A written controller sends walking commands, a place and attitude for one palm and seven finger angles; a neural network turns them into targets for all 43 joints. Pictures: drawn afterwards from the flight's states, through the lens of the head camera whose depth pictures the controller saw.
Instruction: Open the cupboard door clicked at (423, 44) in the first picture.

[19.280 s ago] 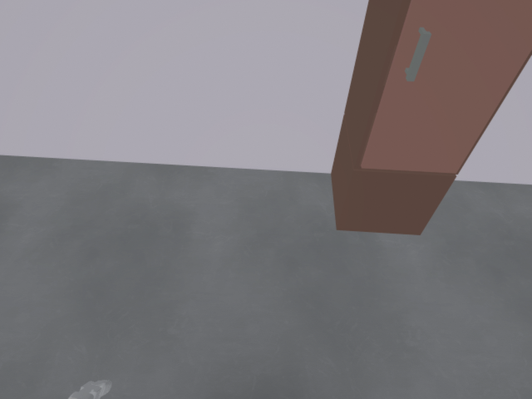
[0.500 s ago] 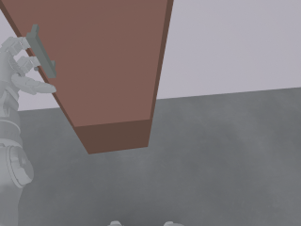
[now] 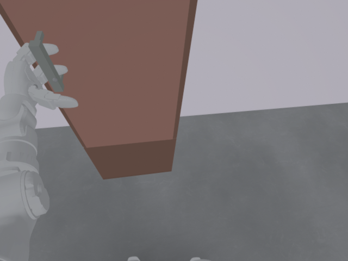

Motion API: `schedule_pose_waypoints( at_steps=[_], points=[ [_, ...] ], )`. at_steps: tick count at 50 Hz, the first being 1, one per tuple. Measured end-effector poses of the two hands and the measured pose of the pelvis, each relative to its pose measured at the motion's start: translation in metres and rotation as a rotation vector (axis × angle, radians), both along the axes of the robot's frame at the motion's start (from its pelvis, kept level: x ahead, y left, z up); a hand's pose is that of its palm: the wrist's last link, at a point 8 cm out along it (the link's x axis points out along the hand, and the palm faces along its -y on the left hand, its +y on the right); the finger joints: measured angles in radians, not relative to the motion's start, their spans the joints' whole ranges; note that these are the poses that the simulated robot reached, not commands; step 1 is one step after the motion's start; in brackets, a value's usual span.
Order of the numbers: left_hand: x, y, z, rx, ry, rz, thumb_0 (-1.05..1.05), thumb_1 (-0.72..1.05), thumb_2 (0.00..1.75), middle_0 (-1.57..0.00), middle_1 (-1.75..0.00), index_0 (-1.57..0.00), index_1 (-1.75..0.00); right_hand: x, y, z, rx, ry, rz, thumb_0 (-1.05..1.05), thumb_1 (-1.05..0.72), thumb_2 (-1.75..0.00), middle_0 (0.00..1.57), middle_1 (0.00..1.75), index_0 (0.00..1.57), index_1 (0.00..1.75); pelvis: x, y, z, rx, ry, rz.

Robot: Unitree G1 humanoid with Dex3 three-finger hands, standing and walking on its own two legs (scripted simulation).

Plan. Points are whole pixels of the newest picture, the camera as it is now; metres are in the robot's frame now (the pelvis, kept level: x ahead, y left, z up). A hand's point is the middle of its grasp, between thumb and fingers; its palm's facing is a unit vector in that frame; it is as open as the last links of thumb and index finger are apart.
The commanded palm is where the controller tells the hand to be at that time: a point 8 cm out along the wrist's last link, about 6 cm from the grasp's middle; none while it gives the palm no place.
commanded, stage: slide the fingers in behind the handle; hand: left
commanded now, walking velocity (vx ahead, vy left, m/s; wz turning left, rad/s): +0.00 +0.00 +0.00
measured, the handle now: (49, 63) +0.54 +0.26 +0.13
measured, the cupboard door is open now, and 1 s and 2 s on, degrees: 0 0 22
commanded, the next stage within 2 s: close the thumb around the handle in 0.56 s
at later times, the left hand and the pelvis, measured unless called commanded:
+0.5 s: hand (55, 81) +0.48 +0.23 +0.13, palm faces +0.08 -1.00 +0.02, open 14.0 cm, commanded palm +0.45 +0.27 +0.12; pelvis +0.00 +0.00 +0.00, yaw +0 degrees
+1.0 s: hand (57, 80) +0.48 +0.23 +0.13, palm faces +0.09 -1.00 +0.01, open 10.7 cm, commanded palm +0.46 +0.27 +0.12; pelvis +0.00 +0.01 +0.00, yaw +0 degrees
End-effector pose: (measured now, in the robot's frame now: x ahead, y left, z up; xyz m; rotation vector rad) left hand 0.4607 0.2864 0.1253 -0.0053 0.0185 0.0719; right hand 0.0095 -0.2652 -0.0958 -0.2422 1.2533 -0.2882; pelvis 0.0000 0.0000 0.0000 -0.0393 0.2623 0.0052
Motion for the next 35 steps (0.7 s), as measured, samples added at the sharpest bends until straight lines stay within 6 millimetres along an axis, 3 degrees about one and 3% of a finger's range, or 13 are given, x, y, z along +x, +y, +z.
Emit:
schedule_pose_waypoints(
  at_steps=[35],
  points=[
    [-0.0039,-0.0053,0.0000,-0.009,-0.006,0.010,-0.01,-0.50,0.30,-0.29,-1.20,-0.30,-1.20,-0.0051,0.0080,-0.0017,0.007,-0.014,0.005,0.00,-0.90,-0.90,0.20,0.30,0.21,0.30,-0.0049,0.0061,-0.0006,-0.002,-0.011,0.002]
  ],
)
